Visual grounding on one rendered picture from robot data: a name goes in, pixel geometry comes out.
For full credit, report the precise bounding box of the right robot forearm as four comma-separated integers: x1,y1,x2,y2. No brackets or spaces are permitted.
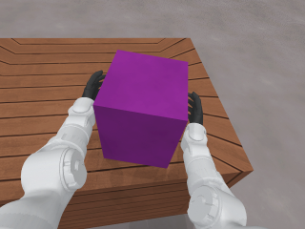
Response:
180,122,235,197

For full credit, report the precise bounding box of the left robot hand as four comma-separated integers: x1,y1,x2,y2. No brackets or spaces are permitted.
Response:
81,70,106,101

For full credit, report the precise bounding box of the robot right upper arm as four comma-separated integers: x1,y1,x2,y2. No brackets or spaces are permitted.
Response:
187,184,269,229

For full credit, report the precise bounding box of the robot left upper arm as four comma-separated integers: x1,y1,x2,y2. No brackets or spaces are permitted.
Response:
0,147,88,229

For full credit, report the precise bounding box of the right robot hand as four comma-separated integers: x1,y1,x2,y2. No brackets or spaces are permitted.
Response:
188,92,203,126

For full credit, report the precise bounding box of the left robot forearm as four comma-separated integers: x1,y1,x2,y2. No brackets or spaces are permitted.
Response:
21,97,95,190

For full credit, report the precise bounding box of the carton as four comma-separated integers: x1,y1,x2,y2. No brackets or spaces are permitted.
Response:
92,50,189,169

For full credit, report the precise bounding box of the pedestal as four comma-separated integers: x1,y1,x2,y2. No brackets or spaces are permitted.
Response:
0,38,254,229

